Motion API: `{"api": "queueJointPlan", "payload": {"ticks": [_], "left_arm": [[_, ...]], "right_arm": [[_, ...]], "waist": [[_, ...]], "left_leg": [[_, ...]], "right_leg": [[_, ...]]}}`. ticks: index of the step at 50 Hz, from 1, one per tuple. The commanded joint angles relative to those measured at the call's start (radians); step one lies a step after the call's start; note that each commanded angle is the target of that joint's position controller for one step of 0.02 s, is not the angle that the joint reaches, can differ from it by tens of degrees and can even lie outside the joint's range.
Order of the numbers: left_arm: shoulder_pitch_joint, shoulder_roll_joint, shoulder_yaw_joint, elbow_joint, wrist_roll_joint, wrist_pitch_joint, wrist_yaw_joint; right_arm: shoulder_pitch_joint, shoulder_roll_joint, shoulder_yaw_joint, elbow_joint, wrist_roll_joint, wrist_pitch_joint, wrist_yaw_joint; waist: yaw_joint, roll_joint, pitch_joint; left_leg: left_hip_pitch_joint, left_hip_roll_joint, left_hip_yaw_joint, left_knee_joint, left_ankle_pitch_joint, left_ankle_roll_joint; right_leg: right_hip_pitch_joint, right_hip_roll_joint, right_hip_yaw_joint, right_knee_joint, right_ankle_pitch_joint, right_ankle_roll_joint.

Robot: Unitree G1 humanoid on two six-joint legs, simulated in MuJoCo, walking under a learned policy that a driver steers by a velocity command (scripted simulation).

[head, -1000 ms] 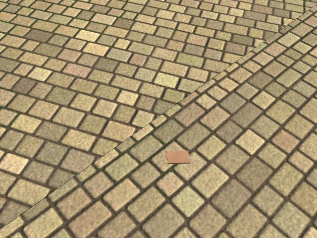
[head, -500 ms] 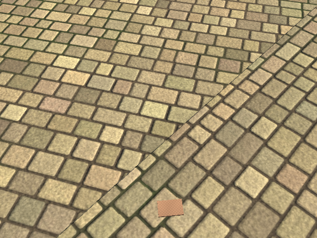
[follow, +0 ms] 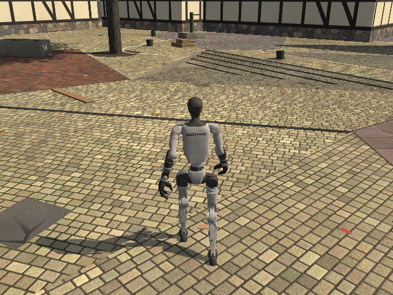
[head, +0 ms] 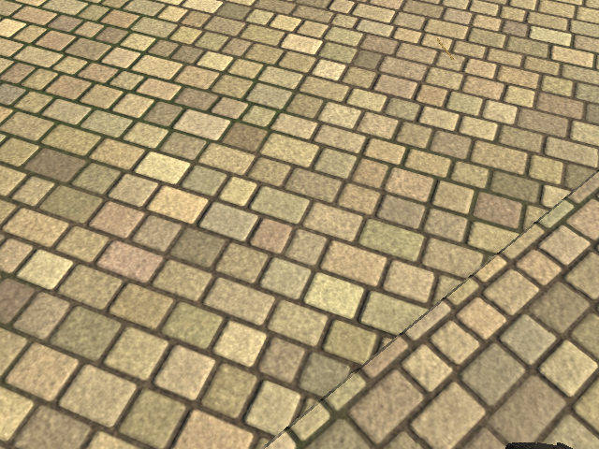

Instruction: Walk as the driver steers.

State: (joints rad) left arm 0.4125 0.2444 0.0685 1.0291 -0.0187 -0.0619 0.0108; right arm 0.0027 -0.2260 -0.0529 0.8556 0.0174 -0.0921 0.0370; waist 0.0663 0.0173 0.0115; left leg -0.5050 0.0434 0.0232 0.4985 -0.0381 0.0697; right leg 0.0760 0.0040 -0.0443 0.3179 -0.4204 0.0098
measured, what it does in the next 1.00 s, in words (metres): walks ahead, turning left: right foot, then left foot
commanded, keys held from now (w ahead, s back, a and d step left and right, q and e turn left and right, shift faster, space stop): w+e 0.02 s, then e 0.08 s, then q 0.90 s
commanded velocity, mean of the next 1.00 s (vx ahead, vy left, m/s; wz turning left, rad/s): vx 0.13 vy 0.00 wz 0.31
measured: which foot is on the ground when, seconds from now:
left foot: down 0.00-0.48, up 0.50-0.88, down 0.90-1.00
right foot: down 0.00-0.02, up 0.04-0.46, down 0.48-0.90, up 0.92-1.00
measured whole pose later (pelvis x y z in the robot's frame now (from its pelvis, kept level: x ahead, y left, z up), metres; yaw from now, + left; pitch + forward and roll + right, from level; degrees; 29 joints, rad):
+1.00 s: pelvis +0.16 +0.05 +0.01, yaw +22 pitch +2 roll -2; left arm 0.08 0.31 0.10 0.88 0.00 0.02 0.05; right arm 0.16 -0.28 -0.09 0.77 -0.01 0.03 0.01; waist 0.01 -0.04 0.06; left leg -0.32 -0.01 0.00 0.55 -0.26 0.05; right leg -0.50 -0.07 -0.03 1.01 -0.49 0.05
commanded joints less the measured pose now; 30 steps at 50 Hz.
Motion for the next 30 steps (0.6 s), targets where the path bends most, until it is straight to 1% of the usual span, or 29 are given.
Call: {"api": "queueJointPlan", "payload": {"ticks": [1,2,3,4,5,6,7,8,9,10,12,14,15,16,18,20,21,22,23,24,25,26,27,28,29,30], "left_arm": [[0.025,0.051,-0.006,-0.074,0.016,-0.009,-0.001],[0.077,-0.006,-0.025,-0.06,0.004,-0.029,-0.003],[0.011,0.109,0.007,-0.065,-0.022,-0.041,-0.002],[-0.056,0.13,0.014,-0.087,-0.031,-0.042,0.003],[-0.08,0.115,0.018,-0.085,-0.021,-0.033,0.013],[-0.079,0.103,0.026,-0.08,-0.007,-0.018,0.019],[-0.056,0.079,0.026,-0.076,-0.003,-0.002,0.019],[-0.037,0.05,0.023,-0.069,0.001,0.01,0.019],[-0.032,0.033,0.021,-0.07,0.008,0.017,0.021],[-0.051,0.028,0.02,-0.08,0.016,0.02,0.022],[-0.125,0.029,0.014,-0.106,0.025,0.022,0.025],[-0.202,0.042,0.012,-0.129,0.022,0.025,0.027],[-0.228,0.055,0.014,-0.138,0.018,0.03,0.028],[-0.252,0.065,0.015,-0.145,0.015,0.035,0.03],[-0.298,0.08,0.018,-0.16,0.013,0.042,0.034],[-0.326,0.092,0.022,-0.171,0.013,0.041,0.034],[-0.32,0.1,0.026,-0.171,0.012,0.038,0.033],[-0.289,0.105,0.031,-0.161,0.012,0.032,0.031],[-0.247,0.118,0.038,-0.147,0.017,0.026,0.03],[-0.204,0.174,0.052,-0.144,0.036,0.023,0.036],[-0.205,0.228,0.061,-0.158,0.041,0.034,0.049],[-0.182,0.209,0.053,-0.163,0.055,0.034,0.042],[-0.222,0.161,0.04,-0.185,0.052,0.027,0.039],[-0.286,0.138,0.034,-0.201,0.045,0.025,0.039],[-0.332,0.123,0.027,-0.218,0.037,0.026,0.038],[-0.355,0.122,0.026,-0.22,0.035,0.029,0.038]], "right_arm": [[0.424,-0.293,-0.095,0.054,-0.025,-0.014,-0.019],[0.438,-0.275,-0.083,0.06,-0.022,-0.009,-0.018],[0.378,-0.202,-0.059,0.047,-0.021,-0.011,-0.019],[0.285,-0.161,-0.045,0.025,-0.025,-0.012,-0.023],[0.21,-0.125,-0.033,0.018,-0.03,-0.017,-0.019],[0.176,-0.097,-0.026,0.027,-0.034,-0.021,-0.014],[0.165,-0.086,-0.022,0.039,-0.041,-0.02,-0.01],[0.165,-0.083,-0.02,0.052,-0.044,-0.02,-0.01],[0.163,-0.092,-0.019,0.062,-0.044,-0.021,-0.013],[0.156,-0.102,-0.019,0.068,-0.041,-0.02,-0.018],[0.137,-0.125,-0.021,0.07,-0.033,-0.009,-0.032],[0.158,-0.177,-0.036,0.073,-0.026,0.009,-0.042],[0.175,-0.195,-0.042,0.076,-0.022,0.018,-0.045],[0.188,-0.202,-0.045,0.079,-0.018,0.026,-0.048],[0.208,-0.197,-0.049,0.082,-0.01,0.043,-0.053],[0.217,-0.192,-0.054,0.08,-0.002,0.056,-0.062],[0.21,-0.191,-0.056,0.074,0.003,0.062,-0.067],[0.188,-0.187,-0.056,0.063,0.009,0.069,-0.073],[0.175,-0.178,-0.054,0.05,0.014,0.075,-0.078],[0.188,-0.131,-0.04,0.029,0.003,0.077,-0.082],[0.241,-0.055,-0.025,0.018,-0.019,0.075,-0.079],[0.259,-0.101,-0.036,-0.002,-0.011,0.076,-0.082],[0.239,-0.174,-0.061,0.003,0.005,0.083,-0.08],[0.224,-0.186,-0.07,0.0,0.01,0.098,-0.08],[0.231,-0.181,-0.075,0.007,0.007,0.118,-0.085],[0.227,-0.172,-0.077,0.001,0.001,0.133,-0.086]], "waist": [[-0.194,0.098,-0.308],[-0.176,0.284,-0.421],[-0.18,0.18,-0.317],[-0.151,0.132,-0.203],[-0.112,0.058,-0.139],[-0.079,0.065,-0.106],[-0.053,0.084,-0.09],[-0.035,0.079,-0.085],[-0.019,0.071,-0.08],[-0.009,0.066,-0.077],[-0.012,0.065,-0.079],[-0.04,0.073,-0.092],[-0.051,0.074,-0.095],[-0.06,0.074,-0.091],[-0.076,0.081,-0.068],[-0.08,0.093,-0.053],[-0.071,0.097,-0.052],[-0.043,0.093,-0.057],[-0.017,0.078,-0.07],[-0.022,-0.005,-0.134],[-0.069,-0.241,-0.158],[-0.04,-0.318,-0.201],[-0.053,-0.207,-0.191],[-0.074,-0.158,-0.16],[-0.087,-0.131,-0.134],[-0.093,-0.134,-0.109]], "left_leg": [[0.802,0.256,-0.34,0.014,-0.061,0.161],[0.922,0.401,-0.702,-0.149,-0.083,0.247],[0.811,0.371,-0.602,-0.161,-0.003,0.204],[0.662,0.349,-0.424,-0.152,0.174,0.168],[0.518,0.303,-0.288,-0.169,0.319,0.145],[0.415,0.257,-0.206,-0.188,0.388,0.129],[0.339,0.228,-0.159,-0.211,0.425,0.128],[0.295,0.214,-0.131,-0.228,0.478,0.144],[0.269,0.204,-0.108,-0.238,0.536,0.16],[0.261,0.195,-0.091,-0.244,0.58,0.169],[0.262,0.166,-0.055,-0.237,0.617,0.161],[0.282,0.155,-0.061,-0.227,0.59,0.153],[0.298,0.162,-0.08,-0.224,0.548,0.156],[0.309,0.168,-0.102,-0.221,0.491,0.159],[0.327,0.179,-0.153,-0.213,0.363,0.162],[0.345,0.185,-0.209,-0.187,0.257,0.158],[0.349,0.18,-0.235,-0.162,0.213,0.148],[0.335,0.159,-0.248,-0.123,0.168,0.125],[0.297,0.12,-0.244,-0.07,0.118,0.086],[0.207,0.057,-0.2,0.06,-0.006,0.03],[-0.015,-0.104,-0.075,0.298,-0.491,-0.042],[-0.127,-0.131,-0.076,0.507,-0.684,-0.078],[-0.139,-0.081,-0.118,0.643,-0.628,-0.082],[-0.156,-0.057,-0.115,0.688,-0.548,-0.094],[-0.146,-0.036,-0.113,0.698,-0.492,-0.109],[-0.125,-0.029,-0.104,0.71,-0.444,-0.123]], "right_leg": [[-0.501,-0.058,0.005,0.682,0.436,-0.06],[-0.711,0.062,0.102,0.927,-0.16,-0.03],[-0.773,0.008,0.197,1.026,-0.153,-0.037],[-0.781,-0.036,0.164,1.028,-0.094,-0.041],[-0.73,-0.076,0.145,0.972,-0.034,-0.033],[-0.667,-0.102,0.14,0.909,-0.001,-0.034],[-0.599,-0.108,0.131,0.877,0.02,-0.035],[-0.56,-0.104,0.113,0.849,0.037,-0.033],[-0.544,-0.102,0.098,0.808,0.065,-0.026],[-0.546,-0.103,0.092,0.742,0.105,-0.019],[-0.53,-0.1,0.078,0.566,0.189,-0.001],[-0.507,-0.068,0.062,0.461,0.25,0.012],[-0.507,-0.059,0.064,0.431,0.262,0.017],[-0.511,-0.052,0.07,0.404,0.263,0.02],[-0.527,-0.043,0.082,0.359,0.241,0.022],[-0.529,-0.034,0.09,0.312,0.204,0.018],[-0.506,-0.027,0.09,0.269,0.199,0.012],[-0.445,-0.017,0.083,0.183,0.242,0.001],[-0.343,-0.022,0.079,0.078,0.355,-0.015],[-0.185,-0.153,0.18,0.067,0.543,-0.061],[-0.015,-0.349,0.342,0.102,0.929,-0.166],[-0.024,-0.465,0.488,0.059,0.911,-0.3],[-0.063,-0.426,0.434,0.043,0.82,-0.3],[-0.106,-0.369,0.344,0.039,0.729,-0.255],[-0.157,-0.332,0.276,0.025,0.629,-0.225],[-0.212,-0.316,0.236,0.008,0.578,-0.218]]}}
Velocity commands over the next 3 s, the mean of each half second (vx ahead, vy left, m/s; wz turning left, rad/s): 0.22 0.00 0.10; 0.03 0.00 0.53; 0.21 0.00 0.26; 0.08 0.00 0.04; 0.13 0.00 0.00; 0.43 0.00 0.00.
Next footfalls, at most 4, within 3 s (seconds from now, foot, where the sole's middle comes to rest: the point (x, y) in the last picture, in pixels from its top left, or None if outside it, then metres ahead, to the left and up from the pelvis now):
0.48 right None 0.27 -0.10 -0.76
0.90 left None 0.18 0.15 -0.76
1.48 right None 0.38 -0.01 -0.76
1.82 left None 0.29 0.23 -0.76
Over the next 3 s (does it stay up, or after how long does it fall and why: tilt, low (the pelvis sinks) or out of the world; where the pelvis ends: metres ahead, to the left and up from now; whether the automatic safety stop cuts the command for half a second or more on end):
stays up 0.60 0.19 -0.04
